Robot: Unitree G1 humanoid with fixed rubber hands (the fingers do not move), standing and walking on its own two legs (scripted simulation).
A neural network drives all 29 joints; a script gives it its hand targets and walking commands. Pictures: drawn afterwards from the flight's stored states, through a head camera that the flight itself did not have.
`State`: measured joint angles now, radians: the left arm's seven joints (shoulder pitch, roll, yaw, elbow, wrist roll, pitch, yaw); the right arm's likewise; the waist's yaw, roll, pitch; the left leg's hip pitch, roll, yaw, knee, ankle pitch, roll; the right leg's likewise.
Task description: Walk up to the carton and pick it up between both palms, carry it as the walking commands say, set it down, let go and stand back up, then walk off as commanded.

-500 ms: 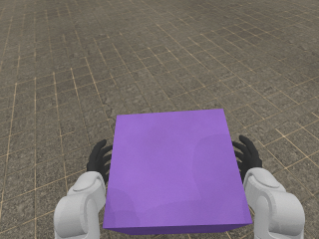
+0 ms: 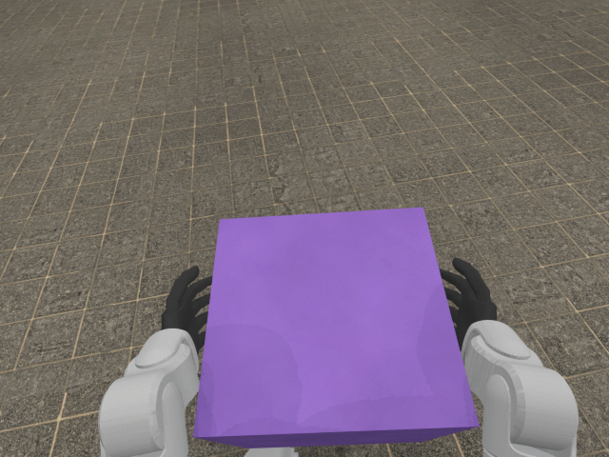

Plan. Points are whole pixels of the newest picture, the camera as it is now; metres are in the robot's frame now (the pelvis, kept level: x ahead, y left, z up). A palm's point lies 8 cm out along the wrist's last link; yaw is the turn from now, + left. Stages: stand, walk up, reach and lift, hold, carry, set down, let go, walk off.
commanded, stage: carry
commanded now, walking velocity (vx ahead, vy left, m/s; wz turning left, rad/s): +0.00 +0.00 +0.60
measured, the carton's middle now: (327, 338) +0.26 +0.00 +0.03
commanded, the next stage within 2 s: none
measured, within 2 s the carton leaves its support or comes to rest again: neither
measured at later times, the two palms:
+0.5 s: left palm (58, 411) +0.18 +0.30 +0.05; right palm (335, 313) +0.28 -0.01 +0.06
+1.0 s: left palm out of the picture +0.13 +0.31 +0.10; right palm (301, 295) +0.29 +0.03 +0.09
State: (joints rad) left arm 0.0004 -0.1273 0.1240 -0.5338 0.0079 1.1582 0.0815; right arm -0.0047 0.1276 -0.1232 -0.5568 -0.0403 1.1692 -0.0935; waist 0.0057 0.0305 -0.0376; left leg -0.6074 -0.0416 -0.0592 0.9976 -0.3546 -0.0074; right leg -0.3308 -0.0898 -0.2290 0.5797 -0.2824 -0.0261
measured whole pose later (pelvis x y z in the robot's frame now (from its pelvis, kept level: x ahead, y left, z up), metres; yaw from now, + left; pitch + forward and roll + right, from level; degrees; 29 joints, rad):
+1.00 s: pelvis +0.00 +0.06 +0.00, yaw +29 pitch +3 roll +1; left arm 0.02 -0.13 0.12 -0.56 0.00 1.15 0.08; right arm 0.00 0.13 -0.12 -0.58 -0.04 1.17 -0.09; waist 0.00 0.03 -0.05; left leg -0.56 0.03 -0.01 0.97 -0.41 -0.01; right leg -0.28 -0.12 -0.28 0.57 -0.32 -0.03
